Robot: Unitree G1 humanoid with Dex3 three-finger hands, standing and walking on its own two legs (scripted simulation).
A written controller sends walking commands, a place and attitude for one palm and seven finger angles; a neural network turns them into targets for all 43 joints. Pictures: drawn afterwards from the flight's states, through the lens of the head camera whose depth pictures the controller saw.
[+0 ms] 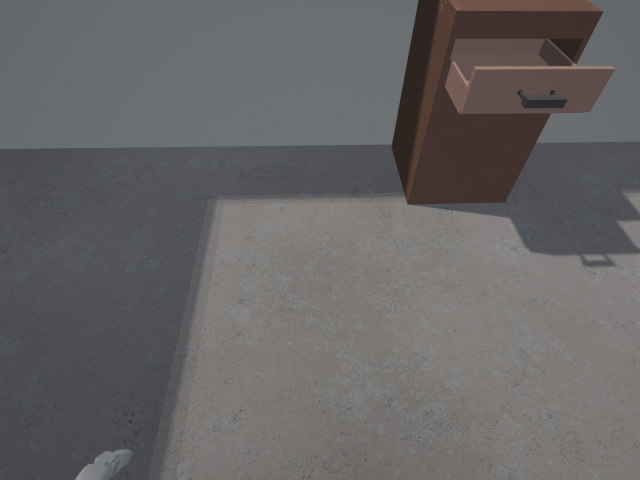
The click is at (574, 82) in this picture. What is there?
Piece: drawer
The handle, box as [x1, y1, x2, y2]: [517, 90, 567, 107]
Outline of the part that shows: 517,93 522,99 521,103 524,107 562,107 567,99 563,95 558,95 554,90 551,90 550,95 525,95 521,90 519,90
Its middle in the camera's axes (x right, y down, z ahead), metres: +0.66 -0.42 +1.16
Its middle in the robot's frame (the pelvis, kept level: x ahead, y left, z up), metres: +1.16 -0.61 -0.10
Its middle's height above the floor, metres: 0.66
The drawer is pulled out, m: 0.20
